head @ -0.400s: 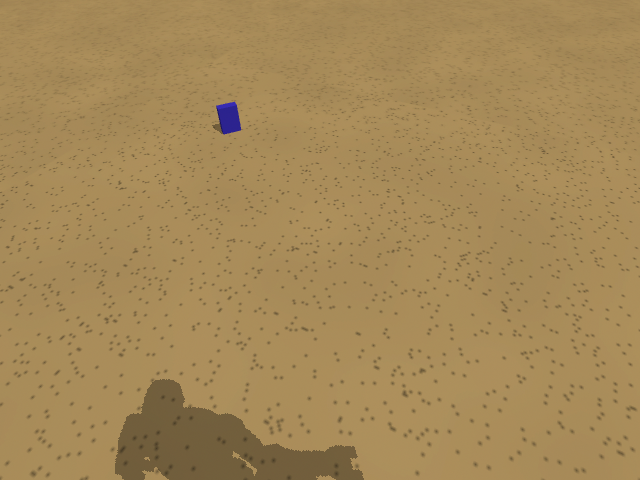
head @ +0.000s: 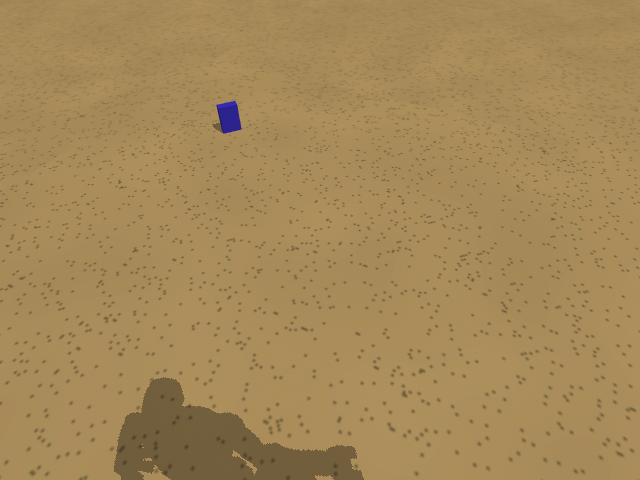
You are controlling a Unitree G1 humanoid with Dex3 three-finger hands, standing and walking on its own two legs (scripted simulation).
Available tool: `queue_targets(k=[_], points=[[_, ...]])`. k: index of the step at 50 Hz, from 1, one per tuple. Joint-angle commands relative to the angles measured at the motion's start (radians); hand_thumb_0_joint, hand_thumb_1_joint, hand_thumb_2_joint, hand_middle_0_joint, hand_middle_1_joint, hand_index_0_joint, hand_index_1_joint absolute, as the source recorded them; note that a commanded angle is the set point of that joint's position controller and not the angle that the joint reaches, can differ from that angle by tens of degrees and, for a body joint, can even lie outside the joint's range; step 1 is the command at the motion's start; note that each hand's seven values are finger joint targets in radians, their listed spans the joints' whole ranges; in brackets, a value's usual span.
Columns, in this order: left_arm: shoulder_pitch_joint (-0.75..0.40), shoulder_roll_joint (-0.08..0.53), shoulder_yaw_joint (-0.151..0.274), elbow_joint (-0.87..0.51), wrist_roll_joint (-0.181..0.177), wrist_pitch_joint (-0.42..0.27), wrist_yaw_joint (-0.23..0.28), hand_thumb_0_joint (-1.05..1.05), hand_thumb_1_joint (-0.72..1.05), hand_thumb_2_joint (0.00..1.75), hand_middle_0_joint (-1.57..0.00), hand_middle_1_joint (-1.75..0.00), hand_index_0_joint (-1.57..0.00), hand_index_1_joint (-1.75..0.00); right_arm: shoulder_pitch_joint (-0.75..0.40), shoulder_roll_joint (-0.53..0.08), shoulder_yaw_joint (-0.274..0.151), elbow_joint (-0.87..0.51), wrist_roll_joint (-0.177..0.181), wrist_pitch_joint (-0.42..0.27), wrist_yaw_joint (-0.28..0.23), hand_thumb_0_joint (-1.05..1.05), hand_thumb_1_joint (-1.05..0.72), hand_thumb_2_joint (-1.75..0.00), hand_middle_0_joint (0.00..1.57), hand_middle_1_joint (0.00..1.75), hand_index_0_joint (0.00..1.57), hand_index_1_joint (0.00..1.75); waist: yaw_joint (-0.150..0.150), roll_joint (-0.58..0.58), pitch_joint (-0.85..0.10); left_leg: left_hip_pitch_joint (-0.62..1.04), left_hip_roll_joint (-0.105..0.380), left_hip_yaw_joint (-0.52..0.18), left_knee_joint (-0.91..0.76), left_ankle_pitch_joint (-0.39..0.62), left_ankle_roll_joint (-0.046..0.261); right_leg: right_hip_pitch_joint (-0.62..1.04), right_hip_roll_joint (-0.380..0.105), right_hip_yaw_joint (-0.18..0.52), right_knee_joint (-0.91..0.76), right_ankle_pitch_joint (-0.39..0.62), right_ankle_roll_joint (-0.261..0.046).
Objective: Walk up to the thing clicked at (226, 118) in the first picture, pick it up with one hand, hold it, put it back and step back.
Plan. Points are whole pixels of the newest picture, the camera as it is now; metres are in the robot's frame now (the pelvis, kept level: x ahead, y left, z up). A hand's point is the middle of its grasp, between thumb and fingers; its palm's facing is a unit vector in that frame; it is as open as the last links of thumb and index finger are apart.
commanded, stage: stand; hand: left
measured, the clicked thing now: (229, 117) +2.09 +0.56 -0.70
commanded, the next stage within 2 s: walk up in 0.72 s
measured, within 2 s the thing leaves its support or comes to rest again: neither
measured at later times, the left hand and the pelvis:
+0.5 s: hand out of the picture +0.08 +0.25 -0.16, palm faces -0.03 -0.94 -0.33, open 7.4 cm; pelvis +0.01 +0.00 +0.00, yaw +0 degrees
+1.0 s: hand out of the picture +0.07 +0.34 -0.15, palm faces +0.09 -0.92 -0.38, open 7.4 cm; pelvis +0.06 +0.04 -0.01, yaw +6 degrees
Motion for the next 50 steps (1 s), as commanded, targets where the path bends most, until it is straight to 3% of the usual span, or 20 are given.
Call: queue_targets(k=[1,14,25,35,36,37,38,39,40,41,43,44,46,47,50], points=[[-0.044,0.213,0.041,-0.058,-0.005,-0.023,0.019,0.00,0.90,0.90,-0.20,-0.30,-0.20,-0.30,-0.039,-0.209,-0.039,-0.060,-0.001,-0.025,-0.014,0.00,-0.90,-0.90,0.20,0.30,0.20,0.30,0.001,0.007,-0.077,0.005,0.110,-0.096,-0.053,0.113,0.033,-0.001,-0.127,0.094,-0.045,0.115,-0.033],[-0.039,0.211,0.039,-0.056,-0.005,-0.020,0.017,0.00,0.90,0.90,-0.20,-0.30,-0.20,-0.30,-0.034,-0.217,-0.038,-0.053,-0.001,-0.023,-0.016,0.00,-0.90,-0.90,0.20,0.30,0.20,0.30,0.004,0.007,-0.072,0.009,0.110,-0.099,-0.056,0.109,0.029,-0.014,-0.124,0.091,-0.051,0.091,-0.030],[-0.033,0.209,0.036,-0.057,-0.006,-0.024,0.020,0.00,0.90,0.90,-0.20,-0.30,-0.20,-0.30,-0.031,-0.223,-0.039,-0.053,-0.001,-0.024,-0.017,0.00,-0.90,-0.90,0.20,0.30,0.20,0.30,0.004,0.015,-0.101,0.029,0.115,-0.094,-0.037,0.188,0.033,0.020,-0.132,0.089,-0.041,0.192,-0.028],[-0.036,0.214,0.039,-0.055,-0.006,-0.022,0.020,0.00,0.90,0.90,-0.20,-0.30,-0.20,-0.30,-0.034,-0.216,-0.038,-0.058,-0.001,-0.025,-0.017,0.00,-0.90,-0.90,0.20,0.30,0.20,0.30,0.005,0.014,-0.089,0.028,0.115,-0.094,-0.049,0.191,0.029,0.021,-0.131,0.082,-0.040,0.181,-0.031],[0.023,0.354,0.117,-0.104,0.012,-0.047,-0.017,0.00,0.90,0.90,-0.20,-0.30,-0.20,-0.30,0.008,-0.331,-0.121,-0.115,-0.015,-0.044,0.018,0.00,-0.90,-0.90,0.20,0.30,0.20,0.30,0.016,0.010,-0.209,-0.041,0.087,-0.129,0.058,-0.408,0.117,0.076,-0.093,0.053,0.067,-0.369,-0.066],[0.030,0.339,0.118,-0.105,0.021,-0.051,-0.029,0.00,0.90,0.90,-0.20,-0.30,-0.20,-0.30,-0.026,-0.331,-0.119,-0.123,-0.021,-0.045,0.036,0.00,-0.90,-0.90,0.20,0.30,0.20,0.30,0.039,0.040,-0.121,-0.219,0.091,-0.157,0.076,-0.539,0.126,0.051,-0.127,0.110,0.087,-0.511,-0.090],[0.060,0.335,0.127,-0.117,0.026,-0.059,-0.035,0.00,0.90,0.90,-0.20,-0.30,-0.20,-0.30,-0.090,-0.310,-0.117,-0.163,-0.023,-0.047,0.047,0.00,-0.90,-0.90,0.20,0.30,0.20,0.30,0.067,0.025,-0.050,-0.368,0.087,-0.146,0.146,-0.499,0.120,0.062,-0.176,0.190,0.047,-0.573,-0.121],[0.127,0.355,0.139,-0.107,0.026,-0.066,-0.036,0.00,0.90,0.90,-0.20,-0.30,-0.20,-0.30,-0.158,-0.260,-0.106,-0.200,-0.027,-0.049,0.055,0.00,-0.90,-0.90,0.20,0.30,0.20,0.30,0.115,-0.078,0.009,-0.553,0.033,-0.046,0.298,-0.381,0.085,0.157,-0.266,0.310,-0.080,-0.666,-0.174],[0.153,0.389,0.148,-0.113,0.028,-0.075,-0.032,0.00,0.90,0.90,-0.20,-0.30,-0.20,-0.30,-0.231,-0.226,-0.102,-0.233,-0.033,-0.052,0.057,0.00,-0.90,-0.90,0.20,0.30,0.20,0.30,0.164,-0.184,0.066,-0.713,0.025,0.005,0.508,-0.290,0.052,0.191,-0.427,0.488,-0.241,-0.662,-0.250],[0.136,0.401,0.149,-0.139,0.026,-0.085,-0.030,0.00,0.90,0.90,-0.20,-0.30,-0.20,-0.30,-0.214,-0.250,-0.109,-0.234,-0.034,-0.058,0.056,0.00,-0.90,-0.90,0.20,0.30,0.20,0.30,0.146,-0.095,0.065,-0.725,0.065,-0.073,0.550,-0.274,0.033,0.194,-0.469,0.519,-0.267,-0.581,-0.280],[0.049,0.380,0.145,-0.175,0.022,-0.090,-0.029,0.00,0.90,0.90,-0.20,-0.30,-0.20,-0.30,-0.101,-0.293,-0.124,-0.215,-0.020,-0.060,0.074,0.00,-0.90,-0.90,0.20,0.30,0.20,0.30,0.061,-0.070,0.019,-0.621,0.109,-0.106,0.561,-0.220,0.026,0.156,-0.376,0.374,-0.253,-0.571,-0.235],[0.020,0.378,0.143,-0.190,0.024,-0.091,-0.031,0.00,0.90,0.90,-0.20,-0.30,-0.20,-0.30,-0.072,-0.296,-0.130,-0.210,-0.017,-0.058,0.086,0.00,-0.90,-0.90,0.20,0.30,0.20,0.30,0.040,-0.105,0.006,-0.581,0.115,-0.085,0.504,-0.226,0.018,0.148,-0.343,0.295,-0.251,-0.551,-0.217],[-0.028,0.399,0.144,-0.219,0.027,-0.093,-0.037,0.00,0.90,0.90,-0.20,-0.30,-0.20,-0.30,-0.060,-0.289,-0.132,-0.215,-0.016,-0.053,0.105,0.00,-0.90,-0.90,0.20,0.30,0.20,0.30,0.019,-0.172,0.026,-0.439,0.123,-0.050,0.407,-0.189,0.011,0.012,-0.306,0.168,-0.244,-0.455,-0.195],[-0.023,0.395,0.141,-0.220,0.022,-0.093,-0.041,0.00,0.90,0.90,-0.20,-0.30,-0.20,-0.30,-0.060,-0.284,-0.134,-0.214,-0.021,-0.052,0.110,0.00,-0.90,-0.90,0.20,0.30,0.20,0.30,0.021,-0.163,0.038,-0.399,0.105,-0.013,0.370,-0.144,0.000,-0.032,-0.272,0.102,-0.226,-0.419,-0.185],[-0.035,0.399,0.139,-0.224,0.019,-0.083,-0.055,0.00,0.90,0.90,-0.20,-0.30,-0.20,-0.30,0.043,-0.271,-0.144,-0.193,-0.016,-0.055,0.112,0.00,-0.90,-0.90,0.20,0.30,0.20,0.30,-0.030,-0.106,0.009,-0.112,0.064,0.080,0.250,0.006,0.003,-0.207,-0.240,-0.001,-0.126,-0.403,-0.166]])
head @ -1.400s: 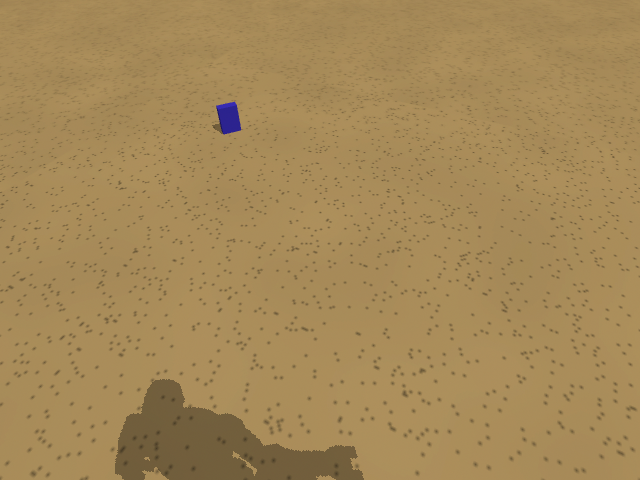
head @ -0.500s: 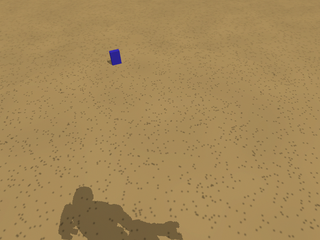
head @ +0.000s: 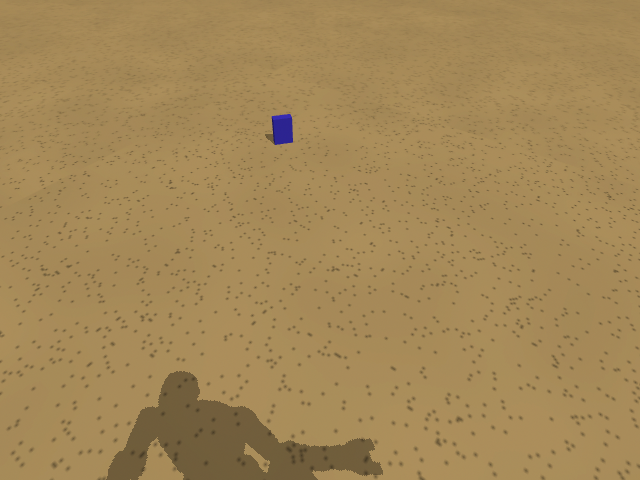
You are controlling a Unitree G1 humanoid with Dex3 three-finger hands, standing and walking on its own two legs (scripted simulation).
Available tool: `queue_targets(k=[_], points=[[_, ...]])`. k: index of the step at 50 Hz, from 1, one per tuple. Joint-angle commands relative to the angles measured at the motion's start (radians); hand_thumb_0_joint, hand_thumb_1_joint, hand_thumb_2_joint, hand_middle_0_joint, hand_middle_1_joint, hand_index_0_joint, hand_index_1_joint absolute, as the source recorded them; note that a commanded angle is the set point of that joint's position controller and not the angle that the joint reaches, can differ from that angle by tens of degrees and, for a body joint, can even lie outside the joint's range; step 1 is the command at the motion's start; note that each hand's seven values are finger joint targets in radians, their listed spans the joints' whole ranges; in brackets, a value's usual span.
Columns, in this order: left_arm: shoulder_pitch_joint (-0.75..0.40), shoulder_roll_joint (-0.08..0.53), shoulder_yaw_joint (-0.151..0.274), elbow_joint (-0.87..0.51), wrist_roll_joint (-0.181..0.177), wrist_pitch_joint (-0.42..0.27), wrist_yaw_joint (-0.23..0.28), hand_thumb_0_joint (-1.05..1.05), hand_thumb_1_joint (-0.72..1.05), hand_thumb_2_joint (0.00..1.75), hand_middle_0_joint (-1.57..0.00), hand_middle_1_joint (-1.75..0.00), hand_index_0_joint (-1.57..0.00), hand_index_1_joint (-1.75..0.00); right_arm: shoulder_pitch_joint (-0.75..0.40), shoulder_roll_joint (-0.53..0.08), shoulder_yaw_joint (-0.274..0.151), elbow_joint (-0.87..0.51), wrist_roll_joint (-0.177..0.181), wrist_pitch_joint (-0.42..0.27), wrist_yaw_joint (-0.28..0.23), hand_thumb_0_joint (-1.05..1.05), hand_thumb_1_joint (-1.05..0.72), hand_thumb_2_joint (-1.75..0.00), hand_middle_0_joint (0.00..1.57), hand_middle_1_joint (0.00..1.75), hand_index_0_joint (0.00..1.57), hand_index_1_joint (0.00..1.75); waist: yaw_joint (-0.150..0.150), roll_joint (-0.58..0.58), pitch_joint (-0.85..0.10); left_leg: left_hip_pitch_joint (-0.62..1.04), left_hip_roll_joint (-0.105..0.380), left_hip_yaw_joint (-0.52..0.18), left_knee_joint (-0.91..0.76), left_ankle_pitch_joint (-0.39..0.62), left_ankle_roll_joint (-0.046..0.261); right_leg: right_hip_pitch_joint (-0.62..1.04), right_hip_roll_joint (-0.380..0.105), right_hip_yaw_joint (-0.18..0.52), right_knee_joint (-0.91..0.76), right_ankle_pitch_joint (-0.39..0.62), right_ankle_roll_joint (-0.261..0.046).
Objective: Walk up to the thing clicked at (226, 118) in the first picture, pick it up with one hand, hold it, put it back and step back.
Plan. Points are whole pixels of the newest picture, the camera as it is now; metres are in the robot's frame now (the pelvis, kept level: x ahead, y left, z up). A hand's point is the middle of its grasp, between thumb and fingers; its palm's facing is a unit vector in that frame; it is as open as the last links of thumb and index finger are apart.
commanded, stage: walk up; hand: left
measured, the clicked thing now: (282, 129) +2.07 +0.31 -0.69
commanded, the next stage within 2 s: none
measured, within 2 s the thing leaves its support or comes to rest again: neither
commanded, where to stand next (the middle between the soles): +1.72 +0.04 m, yaw +3 degrees
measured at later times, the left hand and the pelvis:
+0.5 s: hand (157, 345) +0.36 +0.31 -0.13, palm faces -0.08 -0.94 -0.34, open 7.4 cm; pelvis +0.25 +0.04 +0.00, yaw +1 degrees
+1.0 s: hand (186, 274) +0.56 +0.33 -0.18, palm faces +0.03 -0.94 -0.33, open 7.4 cm; pelvis +0.56 +0.04 -0.02, yaw +3 degrees
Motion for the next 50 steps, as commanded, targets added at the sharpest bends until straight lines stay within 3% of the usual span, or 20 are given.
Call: queue_targets(k=[1,3,4,5,8,10,18,23,26,28,29,30,32,35,39,44,46,48,49,50], points=[[-0.203,0.267,0.057,-0.122,-0.009,-0.027,0.007,0.00,0.90,0.90,-0.20,-0.30,-0.20,-0.30,0.042,-0.171,-0.061,-0.066,0.005,-0.041,-0.004,0.00,-0.90,-0.90,0.20,0.30,0.20,0.30,-0.105,-0.073,0.032,0.337,-0.049,0.118,-0.109,0.156,0.004,-0.382,-0.175,0.057,-0.049,-0.300,-0.156],[-0.153,0.185,0.026,-0.122,0.000,-0.018,0.004,0.00,0.90,0.90,-0.20,-0.30,-0.20,-0.30,0.256,-0.248,-0.100,-0.006,-0.001,-0.052,-0.030,0.00,-0.90,-0.90,0.20,0.30,0.20,0.30,-0.204,0.154,-0.074,0.701,-0.073,0.055,-0.142,-0.052,0.066,-0.592,-0.086,-0.027,0.449,-0.113,-0.121],[-0.145,0.091,-0.001,-0.146,-0.018,-0.020,0.002,0.00,0.90,0.90,-0.20,-0.30,-0.20,-0.30,0.366,-0.361,-0.117,-0.005,-0.013,-0.062,-0.051,0.00,-0.90,-0.90,0.20,0.30,0.20,0.30,-0.236,0.443,-0.078,0.711,0.177,-0.448,-0.423,-0.493,0.125,-0.808,0.078,-0.001,0.842,-0.281,-0.076],[-0.181,0.174,0.003,-0.164,-0.027,-0.024,0.012,0.00,0.90,0.90,-0.20,-0.30,-0.20,-0.30,0.253,-0.431,-0.120,-0.065,0.023,-0.067,-0.048,0.00,-0.90,-0.90,0.20,0.30,0.20,0.30,-0.194,0.307,-0.051,0.540,0.338,-0.826,-0.632,-0.685,0.234,-0.792,0.060,0.166,0.928,-0.247,-0.085],[-0.078,0.238,0.015,-0.086,-0.053,-0.017,0.005,0.00,0.90,0.90,-0.20,-0.30,-0.20,-0.30,0.015,-0.293,-0.068,-0.135,0.026,-0.080,-0.065,0.00,-0.90,-0.90,0.20,0.30,0.20,0.30,-0.042,0.082,0.057,0.320,0.227,-0.407,-0.534,-0.388,0.166,-0.701,-0.079,0.217,0.828,-0.017,-0.041],[-0.038,0.241,0.029,-0.062,-0.044,-0.007,-0.011,0.00,0.90,0.90,-0.20,-0.30,-0.20,-0.30,0.022,-0.254,-0.048,-0.135,0.031,-0.092,-0.064,0.00,-0.90,-0.90,0.20,0.30,0.20,0.30,-0.027,0.115,0.059,0.243,0.179,-0.259,-0.568,-0.300,0.155,-0.612,-0.091,0.164,0.725,0.048,-0.008],[-0.216,0.191,0.037,-0.148,-0.030,0.004,-0.049,0.00,0.90,0.90,-0.20,-0.30,-0.20,-0.30,0.074,-0.262,-0.055,-0.141,0.033,-0.116,-0.062,0.00,-0.90,-0.90,0.20,0.30,0.20,0.30,-0.059,0.096,0.120,0.312,0.168,-0.127,-0.629,-0.181,0.198,-0.663,-0.118,0.115,0.431,0.225,0.011],[-0.325,0.139,0.026,-0.177,-0.035,-0.010,-0.046,0.00,0.90,0.90,-0.20,-0.30,-0.20,-0.30,0.147,-0.253,-0.053,-0.125,0.026,-0.109,-0.070,0.00,-0.90,-0.90,0.20,0.30,0.20,0.30,-0.088,0.072,0.083,0.377,0.153,-0.045,-0.529,0.182,0.174,-0.522,-0.072,0.038,0.259,0.269,-0.025],[-0.248,0.135,0.031,-0.152,-0.037,-0.013,-0.034,0.00,0.90,0.90,-0.20,-0.30,-0.20,-0.30,0.140,-0.256,-0.054,-0.134,0.018,-0.095,-0.083,0.00,-0.90,-0.90,0.20,0.30,0.20,0.30,-0.046,0.071,0.029,0.407,0.128,0.015,-0.325,0.444,0.150,-0.377,-0.006,-0.024,0.207,0.169,-0.052],[0.056,0.207,0.075,-0.073,-0.028,-0.022,-0.006,0.00,0.90,0.90,-0.20,-0.30,-0.20,-0.30,0.167,-0.186,-0.027,-0.150,0.010,-0.088,-0.083,0.00,-0.90,-0.90,0.20,0.30,0.20,0.30,0.089,-0.072,-0.169,0.183,0.027,0.097,0.158,0.423,0.090,0.115,-0.004,0.014,0.196,0.092,-0.092],[0.175,0.301,0.104,-0.070,-0.015,-0.030,0.009,0.00,0.90,0.90,-0.20,-0.30,-0.20,-0.30,0.193,-0.103,0.002,-0.186,0.024,-0.092,-0.081,0.00,-0.90,-0.90,0.20,0.30,0.20,0.30,0.118,-0.308,-0.249,-0.101,-0.082,0.095,0.454,-0.039,0.061,0.342,-0.265,0.393,0.126,-0.136,-0.149],[0.159,0.356,0.108,-0.089,-0.039,-0.034,0.015,0.00,0.90,0.90,-0.20,-0.30,-0.20,-0.30,0.170,-0.165,-0.011,-0.187,0.037,-0.095,-0.091,0.00,-0.90,-0.90,0.20,0.30,0.20,0.30,0.118,-0.280,-0.223,-0.278,-0.131,0.015,0.579,-0.189,0.047,0.347,-0.422,0.759,-0.050,-0.141,-0.266],[0.039,0.290,0.085,-0.127,-0.060,-0.039,0.024,0.00,0.90,0.90,-0.20,-0.30,-0.20,-0.30,0.064,-0.211,-0.020,-0.165,0.040,-0.098,-0.088,0.00,-0.90,-0.90,0.20,0.30,0.20,0.30,0.075,-0.092,-0.070,-0.245,-0.027,-0.106,0.608,-0.040,0.056,0.098,-0.350,0.528,-0.056,0.042,-0.267],[-0.060,0.215,0.058,-0.153,-0.054,-0.053,0.029,0.00,0.90,0.90,-0.20,-0.30,-0.20,-0.30,0.144,-0.175,-0.017,-0.129,0.031,-0.082,-0.066,0.00,-0.90,-0.90,0.20,0.30,0.20,0.30,-0.020,-0.146,-0.005,-0.113,0.021,-0.067,0.392,0.030,0.047,-0.123,-0.233,0.253,-0.070,0.136,-0.202],[-0.082,0.228,0.055,-0.193,-0.038,-0.066,0.022,0.00,0.90,0.90,-0.20,-0.30,-0.20,-0.30,0.050,-0.152,-0.026,-0.164,0.015,-0.064,-0.032,0.00,-0.90,-0.90,0.20,0.30,0.20,0.30,-0.020,-0.140,0.054,-0.107,0.047,-0.006,0.140,0.058,-0.002,-0.244,-0.233,0.167,-0.148,-0.012,-0.247],[-0.071,0.242,0.054,-0.203,-0.034,-0.064,0.010,0.00,0.90,0.90,-0.20,-0.30,-0.20,-0.30,-0.042,-0.138,-0.035,-0.185,0.010,-0.074,-0.019,0.00,-0.90,-0.90,0.20,0.30,0.20,0.30,-0.007,-0.100,0.028,0.075,0.014,0.056,-0.082,0.254,-0.007,-0.279,-0.198,0.091,-0.102,-0.036,-0.201],[-0.104,0.250,0.054,-0.205,-0.031,-0.057,0.011,0.00,0.90,0.90,-0.20,-0.30,-0.20,-0.30,0.036,-0.156,-0.047,-0.163,0.009,-0.075,-0.024,0.00,-0.90,-0.90,0.20,0.30,0.20,0.30,-0.067,-0.066,0.001,0.221,-0.012,0.096,-0.095,0.239,0.007,-0.322,-0.199,0.072,-0.008,-0.001,-0.184],[-0.036,0.184,0.025,-0.202,-0.031,-0.048,0.017,0.00,0.90,0.90,-0.20,-0.30,-0.20,-0.30,0.230,-0.224,-0.075,-0.109,-0.007,-0.086,-0.044,0.00,-0.90,-0.90,0.20,0.30,0.20,0.30,-0.155,0.141,-0.104,0.515,-0.057,0.083,-0.151,0.057,0.063,-0.416,-0.099,-0.017,0.425,0.233,-0.137],[0.010,0.101,-0.001,-0.209,-0.039,-0.044,0.021,0.00,0.90,0.90,-0.20,-0.30,-0.20,-0.30,0.347,-0.311,-0.101,-0.094,-0.024,-0.090,-0.063,0.00,-0.90,-0.90,0.20,0.30,0.20,0.30,-0.193,0.371,-0.161,0.647,0.156,-0.257,-0.258,-0.115,0.119,-0.608,0.004,-0.020,0.767,-0.011,-0.081],[0.043,0.143,0.008,-0.212,-0.058,-0.040,0.033,0.00,0.90,0.90,-0.20,-0.30,-0.20,-0.30,0.289,-0.360,-0.102,-0.146,0.004,-0.095,-0.072,0.00,-0.90,-0.90,0.20,0.30,0.20,0.30,-0.161,0.287,-0.164,0.654,0.342,-0.709,-0.480,-0.272,0.202,-0.767,0.109,0.093,0.889,-0.216,-0.065]])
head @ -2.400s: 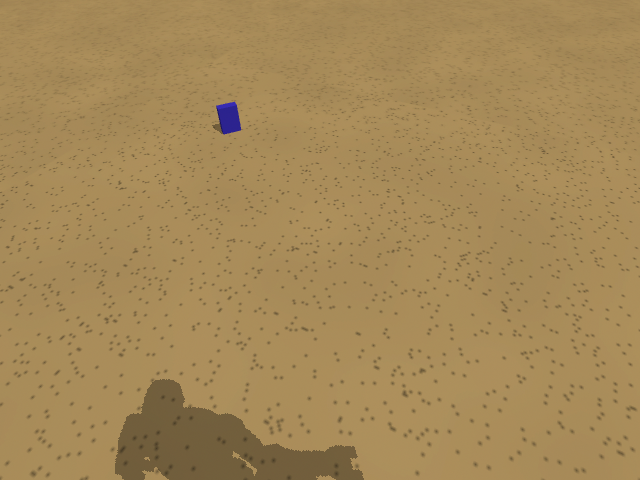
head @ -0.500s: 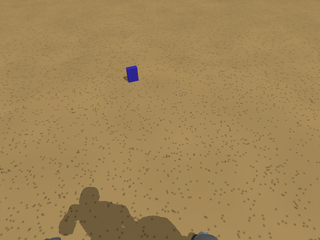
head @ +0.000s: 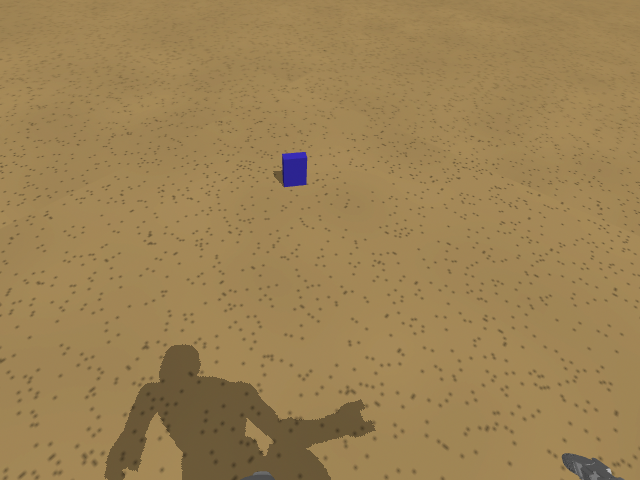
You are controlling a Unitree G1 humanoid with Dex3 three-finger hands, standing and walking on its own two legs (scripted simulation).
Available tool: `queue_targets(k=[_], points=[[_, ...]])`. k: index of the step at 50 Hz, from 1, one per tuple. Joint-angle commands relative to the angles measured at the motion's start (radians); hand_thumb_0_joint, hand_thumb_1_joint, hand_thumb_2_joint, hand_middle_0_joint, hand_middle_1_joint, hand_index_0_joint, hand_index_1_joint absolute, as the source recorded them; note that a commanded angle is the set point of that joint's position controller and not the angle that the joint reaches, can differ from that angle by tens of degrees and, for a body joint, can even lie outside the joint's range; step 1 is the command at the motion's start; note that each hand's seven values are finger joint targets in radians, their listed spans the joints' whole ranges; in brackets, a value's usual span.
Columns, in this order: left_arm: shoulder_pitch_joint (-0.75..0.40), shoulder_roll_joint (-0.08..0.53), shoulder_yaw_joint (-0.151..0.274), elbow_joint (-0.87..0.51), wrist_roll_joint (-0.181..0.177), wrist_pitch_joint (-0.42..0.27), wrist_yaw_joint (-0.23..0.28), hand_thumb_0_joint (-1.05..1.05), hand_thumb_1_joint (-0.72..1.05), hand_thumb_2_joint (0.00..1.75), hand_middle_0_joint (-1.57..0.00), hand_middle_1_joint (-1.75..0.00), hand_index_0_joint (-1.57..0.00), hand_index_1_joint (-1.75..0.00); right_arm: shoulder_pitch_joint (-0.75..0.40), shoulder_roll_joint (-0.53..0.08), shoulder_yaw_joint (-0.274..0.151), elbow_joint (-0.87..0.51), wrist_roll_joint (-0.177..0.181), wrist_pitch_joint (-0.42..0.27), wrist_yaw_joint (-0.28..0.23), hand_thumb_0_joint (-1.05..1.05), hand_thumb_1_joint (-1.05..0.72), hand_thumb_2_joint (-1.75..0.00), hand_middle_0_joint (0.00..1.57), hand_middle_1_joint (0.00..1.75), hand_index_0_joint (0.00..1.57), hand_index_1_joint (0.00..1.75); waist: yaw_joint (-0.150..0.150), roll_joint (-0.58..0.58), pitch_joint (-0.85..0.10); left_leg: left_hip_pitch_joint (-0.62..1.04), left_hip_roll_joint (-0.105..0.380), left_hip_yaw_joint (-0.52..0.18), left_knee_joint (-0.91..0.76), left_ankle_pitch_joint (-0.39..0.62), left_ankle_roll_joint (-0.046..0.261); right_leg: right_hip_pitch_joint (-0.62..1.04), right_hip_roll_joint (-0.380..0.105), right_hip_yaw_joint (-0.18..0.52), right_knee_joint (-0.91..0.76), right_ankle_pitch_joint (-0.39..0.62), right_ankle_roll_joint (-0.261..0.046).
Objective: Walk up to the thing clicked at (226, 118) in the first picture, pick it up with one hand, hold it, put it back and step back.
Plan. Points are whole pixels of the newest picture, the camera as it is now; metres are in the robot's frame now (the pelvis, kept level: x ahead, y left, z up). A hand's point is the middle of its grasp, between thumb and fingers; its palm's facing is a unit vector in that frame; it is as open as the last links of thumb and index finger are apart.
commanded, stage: walk up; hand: left
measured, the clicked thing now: (294, 169) +1.52 +0.19 -0.67
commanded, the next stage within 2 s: none
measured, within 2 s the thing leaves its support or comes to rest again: neither
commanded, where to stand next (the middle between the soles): +1.16 -0.06 m, yaw +0 degrees
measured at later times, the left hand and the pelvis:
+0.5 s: hand (218, 304) +0.42 +0.22 -0.11, palm faces -0.09 -0.92 -0.38, open 7.4 cm; pelvis +0.27 -0.05 +0.00, yaw -1 degrees
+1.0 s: hand (214, 266) +0.52 +0.26 -0.15, palm faces -0.05 -0.94 -0.34, open 7.4 cm; pelvis +0.50 -0.02 +0.01, yaw -1 degrees
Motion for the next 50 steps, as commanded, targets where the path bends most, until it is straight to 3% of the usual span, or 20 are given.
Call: queue_targets(k=[1,3,5,10,17,19,21,22,23,24,26,29,35,41,43,44,45,46,47,50], points=[[-0.056,0.222,0.028,-0.115,-0.023,-0.031,0.042,0.00,0.90,0.90,-0.20,-0.30,-0.20,-0.30,0.240,-0.379,-0.113,-0.029,0.042,-0.021,-0.049,0.00,-0.90,-0.90,0.20,0.30,0.20,0.30,-0.163,0.185,-0.170,0.589,0.383,-0.776,-0.420,-0.455,0.192,-0.658,0.060,0.218,0.594,0.011,-0.053],[-0.021,0.213,0.031,-0.071,-0.034,-0.032,0.035,0.00,0.90,0.90,-0.20,-0.30,-0.20,-0.30,0.128,-0.277,-0.069,-0.058,0.045,-0.025,-0.057,0.00,-0.90,-0.90,0.20,0.30,0.20,0.30,-0.084,0.105,-0.075,0.466,0.273,-0.432,-0.357,-0.232,0.158,-0.613,-0.014,0.222,0.538,0.139,-0.030],[0.009,0.198,0.036,-0.041,-0.032,-0.020,0.020,0.00,0.90,0.90,-0.20,-0.30,-0.20,-0.30,0.087,-0.234,-0.047,-0.060,0.043,-0.034,-0.055,0.00,-0.90,-0.90,0.20,0.30,0.20,0.30,-0.049,0.173,-0.015,0.302,0.215,-0.253,-0.392,-0.126,0.133,-0.516,-0.053,0.190,0.421,0.177,-0.008],[-0.094,0.169,0.036,-0.078,-0.012,0.000,-0.017,0.00,0.90,0.90,-0.20,-0.30,-0.20,-0.30,0.101,-0.252,-0.051,-0.071,0.034,-0.047,-0.050,0.00,-0.90,-0.90,0.20,0.30,0.20,0.30,-0.066,0.167,0.025,0.329,0.205,-0.155,-0.458,-0.120,0.184,-0.552,-0.075,0.119,0.208,0.272,0.033],[-0.253,0.131,0.043,-0.111,-0.008,-0.005,-0.030,0.00,0.90,0.90,-0.20,-0.30,-0.20,-0.30,0.143,-0.253,-0.050,-0.062,0.030,-0.028,-0.053,0.00,-0.90,-0.90,0.20,0.30,0.20,0.30,-0.091,0.142,-0.006,0.358,0.166,-0.052,-0.358,0.101,0.135,-0.354,-0.016,0.034,-0.070,0.430,-0.008],[-0.215,0.133,0.047,-0.095,-0.010,-0.004,-0.025,0.00,0.90,0.90,-0.20,-0.30,-0.20,-0.30,0.117,-0.266,-0.057,-0.069,0.029,-0.020,-0.062,0.00,-0.90,-0.90,0.20,0.30,0.20,0.30,-0.061,0.152,-0.010,0.345,0.190,-0.067,-0.295,0.081,0.129,-0.286,-0.007,0.030,-0.065,0.382,-0.021],[-0.077,0.183,0.073,-0.055,-0.010,-0.016,-0.010,0.00,0.90,0.90,-0.20,-0.30,-0.20,-0.30,0.141,-0.220,-0.035,-0.076,0.024,-0.017,-0.069,0.00,-0.90,-0.90,0.20,0.30,0.20,0.30,0.017,0.011,-0.091,0.262,0.121,-0.009,0.014,0.190,0.084,-0.011,0.027,0.038,-0.131,0.302,-0.049],[0.041,0.243,0.099,-0.030,-0.003,-0.024,0.004,0.00,0.90,0.90,-0.20,-0.30,-0.20,-0.30,0.208,-0.157,-0.011,-0.076,0.024,-0.017,-0.066,0.00,-0.90,-0.90,0.20,0.30,0.20,0.30,0.055,-0.155,-0.182,0.120,0.036,0.028,0.285,0.049,0.054,0.176,-0.062,0.190,-0.201,0.119,-0.068],[0.092,0.332,0.117,-0.051,-0.003,-0.030,0.019,0.00,0.90,0.90,-0.20,-0.30,-0.20,-0.30,0.241,-0.110,0.011,-0.095,0.036,-0.016,-0.063,0.00,-0.90,-0.90,0.20,0.30,0.20,0.30,0.058,-0.314,-0.204,-0.128,-0.092,0.015,0.515,-0.360,0.011,0.317,-0.321,0.646,-0.342,0.021,-0.158],[0.066,0.340,0.112,-0.055,-0.026,-0.025,0.023,0.00,0.90,0.90,-0.20,-0.30,-0.20,-0.30,0.181,-0.221,-0.017,-0.074,0.035,-0.009,-0.074,0.00,-0.90,-0.90,0.20,0.30,0.20,0.30,0.072,-0.188,-0.172,-0.198,-0.058,-0.085,0.613,-0.385,0.008,0.275,-0.368,0.777,-0.404,0.053,-0.245],[-0.034,0.271,0.093,-0.081,-0.038,-0.028,0.033,0.00,0.90,0.90,-0.20,-0.30,-0.20,-0.30,0.156,-0.210,-0.015,-0.041,0.047,-0.007,-0.073,0.00,-0.90,-0.90,0.20,0.30,0.20,0.30,0.025,-0.065,-0.079,-0.166,-0.003,-0.164,0.613,-0.253,0.016,0.119,-0.288,0.500,-0.366,0.301,-0.227],[-0.092,0.199,0.068,-0.099,-0.033,-0.035,0.035,0.00,0.90,0.90,-0.20,-0.30,-0.20,-0.30,0.200,-0.199,-0.017,-0.006,0.035,0.007,-0.055,0.00,-0.90,-0.90,0.20,0.30,0.20,0.30,-0.041,-0.107,-0.014,-0.071,0.031,-0.143,0.466,-0.172,0.004,-0.079,-0.183,0.282,-0.403,0.342,-0.186],[-0.099,0.223,0.078,-0.145,-0.013,-0.049,0.023,0.00,0.90,0.90,-0.20,-0.30,-0.20,-0.30,0.081,-0.176,-0.029,-0.044,0.007,0.018,-0.019,0.00,-0.90,-0.90,0.20,0.30,0.20,0.30,-0.022,-0.076,0.032,-0.069,0.063,-0.083,0.154,-0.084,-0.045,-0.168,-0.190,0.210,-0.483,0.045,-0.214],[-0.076,0.234,0.074,-0.145,-0.011,-0.041,0.016,0.00,0.90,0.90,-0.20,-0.30,-0.20,-0.30,0.000,-0.156,-0.032,-0.059,0.012,-0.002,-0.013,0.00,-0.90,-0.90,0.20,0.30,0.20,0.30,-0.013,-0.065,0.017,0.080,0.025,-0.034,-0.038,0.009,-0.025,-0.148,-0.174,0.155,-0.396,0.158,-0.183],[-0.085,0.226,0.063,-0.144,-0.010,-0.033,0.019,0.00,0.90,0.90,-0.20,-0.30,-0.20,-0.30,0.068,-0.172,-0.041,-0.037,0.008,-0.010,-0.021,0.00,-0.90,-0.90,0.20,0.30,0.20,0.30,-0.069,-0.008,-0.005,0.244,-0.018,0.001,-0.084,-0.029,-0.011,-0.202,-0.144,0.107,-0.254,0.268,-0.158],[-0.066,0.192,0.048,-0.148,-0.009,-0.032,0.023,0.00,0.90,0.90,-0.20,-0.30,-0.20,-0.30,0.182,-0.206,-0.051,-0.005,0.003,-0.016,-0.032,0.00,-0.90,-0.90,0.20,0.30,0.20,0.30,-0.119,0.081,-0.081,0.408,-0.047,0.010,-0.101,-0.089,0.013,-0.229,-0.092,0.057,-0.053,0.433,-0.129],[-0.017,0.133,0.025,-0.150,-0.018,-0.027,0.029,0.00,0.90,0.90,-0.20,-0.30,-0.20,-0.30,0.304,-0.272,-0.074,0.020,-0.013,-0.021,-0.046,0.00,-0.90,-0.90,0.20,0.30,0.20,0.30,-0.172,0.256,-0.158,0.582,0.077,-0.189,-0.189,-0.248,0.074,-0.373,-0.018,0.004,0.261,0.384,-0.084],[0.022,0.101,0.024,-0.153,-0.034,-0.022,0.034,0.00,0.90,0.90,-0.20,-0.30,-0.20,-0.30,0.312,-0.355,-0.092,-0.015,-0.008,-0.023,-0.056,0.00,-0.90,-0.90,0.20,0.30,0.20,0.30,-0.158,0.374,-0.170,0.706,0.345,-0.726,-0.355,-0.371,0.187,-0.654,0.150,0.026,0.471,-0.032,-0.027],[-0.019,0.212,0.041,-0.135,-0.020,-0.016,0.049,0.00,0.90,0.90,-0.20,-0.30,-0.20,-0.30,0.285,-0.359,-0.099,-0.025,0.036,-0.018,-0.056,0.00,-0.90,-0.90,0.20,0.30,0.20,0.30,-0.165,0.204,-0.182,0.641,0.386,-0.749,-0.356,-0.330,0.245,-0.634,0.067,0.170,0.534,-0.052,-0.043],[0.007,0.194,0.035,-0.084,-0.032,-0.015,0.044,0.00,0.90,0.90,-0.20,-0.30,-0.20,-0.30,0.161,-0.251,-0.052,-0.059,0.040,-0.016,-0.070,0.00,-0.90,-0.90,0.20,0.30,0.20,0.30,-0.081,0.136,-0.043,0.427,0.254,-0.354,-0.325,-0.046,0.178,-0.560,-0.010,0.200,0.469,0.088,-0.028]])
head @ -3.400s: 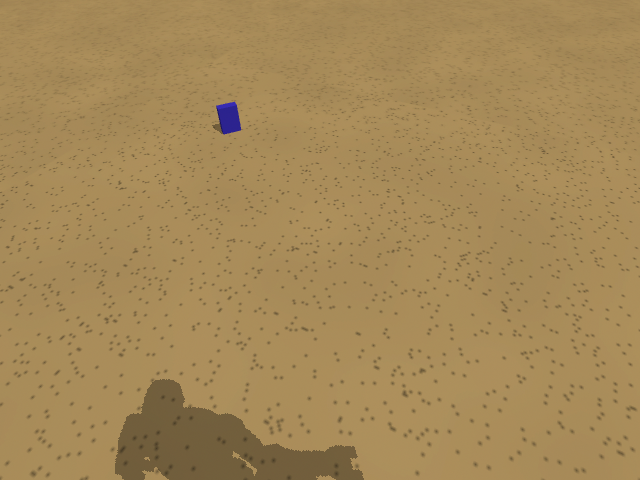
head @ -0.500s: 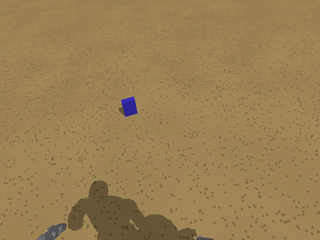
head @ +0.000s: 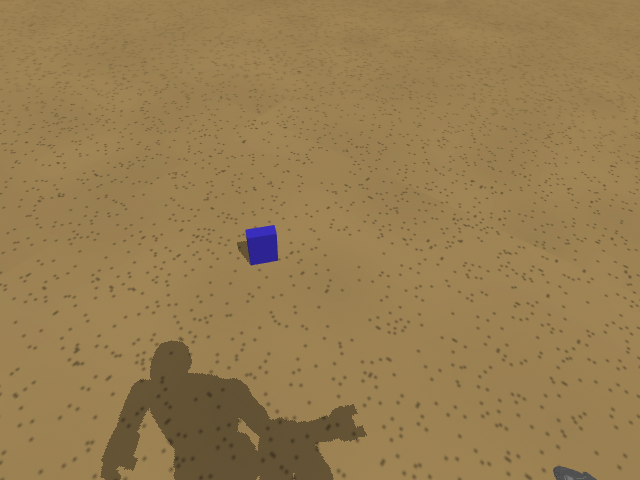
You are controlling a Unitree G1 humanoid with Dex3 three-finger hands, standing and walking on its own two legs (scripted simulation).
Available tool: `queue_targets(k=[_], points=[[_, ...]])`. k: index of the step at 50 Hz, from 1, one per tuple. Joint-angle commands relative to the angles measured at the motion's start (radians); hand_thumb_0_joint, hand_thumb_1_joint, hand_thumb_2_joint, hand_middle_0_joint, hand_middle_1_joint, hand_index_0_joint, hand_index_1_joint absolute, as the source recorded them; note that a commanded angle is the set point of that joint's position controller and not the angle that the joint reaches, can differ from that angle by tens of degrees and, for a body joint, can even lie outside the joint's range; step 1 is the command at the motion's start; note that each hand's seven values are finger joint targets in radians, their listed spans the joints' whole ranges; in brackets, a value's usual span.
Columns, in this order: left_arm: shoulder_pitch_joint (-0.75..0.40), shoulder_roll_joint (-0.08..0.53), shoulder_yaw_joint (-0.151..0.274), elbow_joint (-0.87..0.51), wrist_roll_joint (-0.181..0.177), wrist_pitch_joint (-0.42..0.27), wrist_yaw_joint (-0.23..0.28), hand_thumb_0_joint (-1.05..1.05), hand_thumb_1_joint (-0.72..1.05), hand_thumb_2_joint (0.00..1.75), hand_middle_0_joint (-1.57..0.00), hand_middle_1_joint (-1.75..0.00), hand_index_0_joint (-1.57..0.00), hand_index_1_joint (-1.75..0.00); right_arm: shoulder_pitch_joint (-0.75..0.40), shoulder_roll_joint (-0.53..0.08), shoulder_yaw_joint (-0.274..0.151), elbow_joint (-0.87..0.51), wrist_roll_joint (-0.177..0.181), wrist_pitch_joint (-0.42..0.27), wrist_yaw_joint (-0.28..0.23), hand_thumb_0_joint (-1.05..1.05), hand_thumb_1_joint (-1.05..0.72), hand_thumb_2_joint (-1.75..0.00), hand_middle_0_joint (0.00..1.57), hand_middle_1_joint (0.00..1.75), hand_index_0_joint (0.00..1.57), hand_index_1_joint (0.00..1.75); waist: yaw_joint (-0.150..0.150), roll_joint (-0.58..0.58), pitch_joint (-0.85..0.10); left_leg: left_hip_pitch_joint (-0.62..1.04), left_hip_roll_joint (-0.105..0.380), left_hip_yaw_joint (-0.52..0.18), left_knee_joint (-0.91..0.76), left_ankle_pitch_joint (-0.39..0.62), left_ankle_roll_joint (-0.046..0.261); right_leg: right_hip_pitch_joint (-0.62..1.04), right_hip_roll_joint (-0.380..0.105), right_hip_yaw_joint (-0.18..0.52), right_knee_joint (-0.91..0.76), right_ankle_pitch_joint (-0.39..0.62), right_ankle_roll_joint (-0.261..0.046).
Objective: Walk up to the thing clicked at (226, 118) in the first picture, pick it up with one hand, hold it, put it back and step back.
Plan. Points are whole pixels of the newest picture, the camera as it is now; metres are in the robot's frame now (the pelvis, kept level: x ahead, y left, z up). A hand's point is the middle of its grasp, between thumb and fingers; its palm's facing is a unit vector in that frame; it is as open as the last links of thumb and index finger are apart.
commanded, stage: walk up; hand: left
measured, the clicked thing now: (262, 245) +1.02 +0.23 -0.68
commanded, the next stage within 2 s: none
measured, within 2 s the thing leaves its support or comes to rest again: neither
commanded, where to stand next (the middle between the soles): +0.66 -0.02 m, yaw +1 degrees
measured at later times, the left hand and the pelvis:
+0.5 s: hand (187, 378) +0.28 +0.22 -0.11, palm faces -0.03 -0.92 -0.40, open 7.4 cm; pelvis +0.20 -0.05 +0.01, yaw -1 degrees
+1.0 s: hand (197, 295) +0.45 +0.25 -0.14, palm faces -0.10 -0.94 -0.33, open 7.4 cm; pelvis +0.38 -0.02 +0.01, yaw -1 degrees
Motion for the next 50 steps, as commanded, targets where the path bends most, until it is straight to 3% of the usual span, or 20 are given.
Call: queue_targets(k=[1,6,11,13,15,16,17,18,20,23,27,31,35,36,37,38,40,43,47,50], points=[[0.032,0.196,0.051,-0.061,-0.016,-0.039,0.012,0.00,0.90,0.90,-0.20,-0.30,-0.20,-0.30,0.090,-0.273,-0.065,-0.044,0.022,-0.015,-0.035,0.00,-0.90,-0.90,0.20,0.30,0.20,0.30,-0.021,0.189,-0.051,0.233,0.246,-0.270,-0.332,0.034,0.169,-0.284,-0.099,0.079,0.029,0.091,0.008],[-0.037,0.168,0.055,-0.081,0.006,-0.024,-0.027,0.00,0.90,0.90,-0.20,-0.30,-0.20,-0.30,0.066,-0.300,-0.073,-0.073,0.007,-0.022,-0.026,0.00,-0.90,-0.90,0.20,0.30,0.20,0.30,-0.039,0.220,-0.011,0.178,0.240,-0.191,-0.398,-0.132,0.216,-0.264,-0.130,-0.006,-0.202,0.170,0.046],[-0.109,0.159,0.068,-0.079,0.008,-0.035,-0.041,0.00,0.90,0.90,-0.20,-0.30,-0.20,-0.30,0.042,-0.298,-0.073,-0.080,0.006,-0.016,-0.019,0.00,-0.90,-0.90,0.20,0.30,0.20,0.30,-0.031,0.195,-0.010,0.120,0.184,-0.116,-0.341,-0.160,0.168,-0.114,-0.093,-0.059,-0.394,0.299,0.028],[-0.086,0.156,0.072,-0.066,0.009,-0.041,-0.037,0.00,0.90,0.90,-0.20,-0.30,-0.20,-0.30,0.038,-0.294,-0.070,-0.083,0.009,-0.007,-0.020,0.00,-0.90,-0.90,0.20,0.30,0.20,0.30,-0.007,0.166,-0.028,0.077,0.181,-0.098,-0.257,-0.110,0.153,0.007,-0.065,-0.092,-0.434,0.311,0.023],[0.044,0.191,0.093,-0.034,0.011,-0.057,-0.018,0.00,0.90,0.90,-0.20,-0.30,-0.20,-0.30,0.056,-0.245,-0.051,-0.087,0.004,0.002,-0.024,0.00,-0.90,-0.90,0.20,0.30,0.20,0.30,0.062,0.039,-0.110,0.039,0.118,-0.037,0.043,0.041,0.105,0.231,-0.028,-0.084,-0.519,0.238,-0.001],[0.132,0.267,0.120,-0.021,0.019,-0.070,-0.003,0.00,0.90,0.90,-0.20,-0.30,-0.20,-0.30,0.100,-0.170,-0.025,-0.096,0.007,0.000,-0.023,0.00,-0.90,-0.90,0.20,0.30,0.20,0.30,0.100,-0.195,-0.153,-0.099,0.025,0.031,0.348,-0.038,0.061,0.352,-0.171,0.139,-0.639,0.063,-0.038],[0.153,0.354,0.129,-0.051,0.013,-0.076,0.010,0.00,0.90,0.90,-0.20,-0.30,-0.20,-0.30,0.101,-0.153,-0.013,-0.116,0.015,0.003,-0.025,0.00,-0.90,-0.90,0.20,0.30,0.20,0.30,0.101,-0.286,-0.134,-0.324,-0.099,-0.009,0.520,-0.313,0.011,0.412,-0.412,0.606,-0.817,0.011,-0.148],[0.109,0.351,0.120,-0.062,-0.003,-0.071,0.010,0.00,0.90,0.90,-0.20,-0.30,-0.20,-0.30,0.050,-0.243,-0.038,-0.094,0.005,0.015,-0.040,0.00,-0.90,-0.90,0.20,0.30,0.20,0.30,0.095,-0.140,-0.094,-0.328,-0.030,-0.124,0.598,-0.330,0.010,0.324,-0.453,0.648,-0.800,0.034,-0.222],[0.023,0.277,0.103,-0.082,-0.017,-0.067,0.020,0.00,0.90,0.90,-0.20,-0.30,-0.20,-0.30,0.070,-0.242,-0.038,-0.056,0.026,0.017,-0.033,0.00,-0.90,-0.90,0.20,0.30,0.20,0.30,0.048,-0.061,-0.058,-0.313,0.017,-0.173,0.577,-0.201,0.016,0.264,-0.349,0.385,-0.756,0.200,-0.206],[-0.044,0.228,0.082,-0.110,-0.012,-0.070,0.021,0.00,0.90,0.90,-0.20,-0.30,-0.20,-0.30,0.137,-0.231,-0.044,-0.012,0.012,0.028,-0.016,0.00,-0.90,-0.90,0.20,0.30,0.20,0.30,-0.003,-0.112,-0.029,-0.190,0.038,-0.139,0.431,-0.114,-0.002,0.109,-0.260,0.174,-0.784,0.245,-0.164],[-0.035,0.241,0.089,-0.135,0.002,-0.075,0.017,0.00,0.90,0.90,-0.20,-0.30,-0.20,-0.30,0.062,-0.210,-0.050,-0.031,-0.007,0.035,0.007,0.00,-0.90,-0.90,0.20,0.30,0.20,0.30,0.018,-0.095,-0.008,-0.167,0.050,-0.092,0.209,-0.067,-0.027,0.064,-0.265,0.112,-0.823,0.058,-0.192],[-0.041,0.247,0.089,-0.149,0.002,-0.072,0.010,0.00,0.90,0.90,-0.20,-0.30,-0.20,-0.30,0.007,-0.202,-0.052,-0.049,-0.007,0.018,0.015,0.00,-0.90,-0.90,0.20,0.30,0.20,0.30,0.027,-0.059,-0.027,-0.071,0.033,-0.059,0.033,0.013,-0.022,0.062,-0.261,0.075,-0.770,0.068,-0.175],[-0.075,0.219,0.067,-0.156,0.008,-0.057,0.008,0.00,0.90,0.90,-0.20,-0.30,-0.20,-0.30,0.140,-0.229,-0.074,-0.005,-0.012,0.004,0.001,0.00,-0.90,-0.90,0.20,0.30,0.20,0.30,-0.073,0.033,-0.069,0.267,-0.025,-0.015,-0.034,-0.007,0.005,-0.117,-0.223,0.017,-0.550,0.105,-0.117],[-0.048,0.172,0.049,-0.155,0.008,-0.054,0.009,0.00,0.90,0.90,-0.20,-0.30,-0.20,-0.30,0.223,-0.272,-0.089,0.020,-0.013,-0.002,-0.011,0.00,-0.90,-0.90,0.20,0.30,0.20,0.30,-0.113,0.182,-0.110,0.390,-0.004,-0.087,-0.115,-0.158,0.034,-0.186,-0.153,-0.057,-0.310,0.180,-0.088],[-0.018,0.091,0.030,-0.168,-0.006,-0.051,0.005,0.00,0.90,0.90,-0.20,-0.30,-0.20,-0.30,0.276,-0.369,-0.112,0.005,-0.021,-0.009,-0.022,0.00,-0.90,-0.90,0.20,0.30,0.20,0.30,-0.121,0.426,-0.115,0.481,0.258,-0.573,-0.313,-0.386,0.128,-0.411,-0.003,-0.125,0.014,-0.003,-0.006],[-0.009,0.190,0.054,-0.142,-0.004,-0.042,0.025,0.00,0.90,0.90,-0.20,-0.30,-0.20,-0.30,0.256,-0.404,-0.117,-0.026,0.005,-0.009,-0.022,0.00,-0.90,-0.90,0.20,0.30,0.20,0.30,-0.121,0.309,-0.124,0.449,0.386,-0.806,-0.391,-0.428,0.251,-0.447,-0.002,-0.008,0.115,-0.107,-0.015],[-0.024,0.211,0.051,-0.113,-0.008,-0.041,0.029,0.00,0.90,0.90,-0.20,-0.30,-0.20,-0.30,0.173,-0.327,-0.090,-0.046,0.013,-0.004,-0.030,0.00,-0.90,-0.90,0.20,0.30,0.20,0.30,-0.069,0.138,-0.051,0.340,0.321,-0.563,-0.334,-0.189,0.243,-0.422,-0.069,0.081,0.146,0.001,-0.011],[0.032,0.186,0.053,-0.070,-0.009,-0.034,0.017,0.00,0.90,0.90,-0.20,-0.30,-0.20,-0.30,0.113,-0.288,-0.066,-0.051,0.011,-0.009,-0.036,0.00,-0.90,-0.90,0.20,0.30,0.20,0.30,-0.021,0.215,-0.029,0.179,0.236,-0.305,-0.317,-0.002,0.196,-0.280,-0.115,0.039,-0.007,0.083,0.011],[-0.038,0.161,0.060,-0.097,0.005,-0.025,-0.012,0.00,0.90,0.90,-0.20,-0.30,-0.20,-0.30,0.114,-0.307,-0.072,-0.073,-0.002,-0.007,-0.030,0.00,-0.90,-0.90,0.20,0.30,0.20,0.30,-0.047,0.244,-0.014,0.144,0.221,-0.248,-0.350,-0.119,0.224,-0.227,-0.115,-0.012,-0.200,0.126,0.036],[-0.072,0.158,0.064,-0.098,0.006,-0.030,-0.019,0.00,0.90,0.90,-0.20,-0.30,-0.20,-0.30,0.102,-0.312,-0.072,-0.084,0.001,-0.005,-0.025,0.00,-0.90,-0.90,0.20,0.30,0.20,0.30,-0.044,0.225,-0.011,0.111,0.209,-0.231,-0.352,-0.215,0.203,-0.168,-0.099,-0.034,-0.316,0.201,0.030]])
